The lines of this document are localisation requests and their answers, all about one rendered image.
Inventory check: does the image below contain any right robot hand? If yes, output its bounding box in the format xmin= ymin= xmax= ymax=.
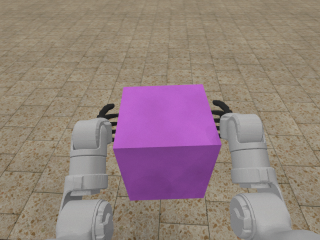
xmin=211 ymin=100 xmax=233 ymax=139

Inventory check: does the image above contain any robot left upper arm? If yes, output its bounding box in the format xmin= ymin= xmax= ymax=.
xmin=45 ymin=199 xmax=114 ymax=240

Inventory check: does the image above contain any left robot forearm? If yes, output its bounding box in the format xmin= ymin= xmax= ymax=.
xmin=55 ymin=117 xmax=113 ymax=238

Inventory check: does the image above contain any carton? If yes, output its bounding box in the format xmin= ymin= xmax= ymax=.
xmin=113 ymin=84 xmax=222 ymax=201

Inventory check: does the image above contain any robot right upper arm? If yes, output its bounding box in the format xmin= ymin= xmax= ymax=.
xmin=229 ymin=192 xmax=320 ymax=240

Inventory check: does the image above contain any right robot forearm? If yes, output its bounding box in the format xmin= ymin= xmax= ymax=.
xmin=219 ymin=113 xmax=292 ymax=228

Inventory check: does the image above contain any left robot hand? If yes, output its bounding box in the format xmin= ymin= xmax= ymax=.
xmin=96 ymin=103 xmax=119 ymax=142

